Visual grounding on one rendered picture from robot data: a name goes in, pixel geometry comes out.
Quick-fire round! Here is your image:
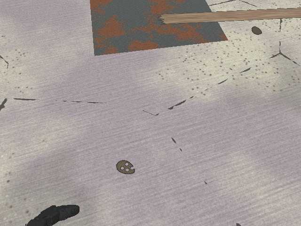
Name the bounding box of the left robot hand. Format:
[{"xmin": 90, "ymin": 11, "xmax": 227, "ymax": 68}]
[{"xmin": 25, "ymin": 204, "xmax": 80, "ymax": 226}]

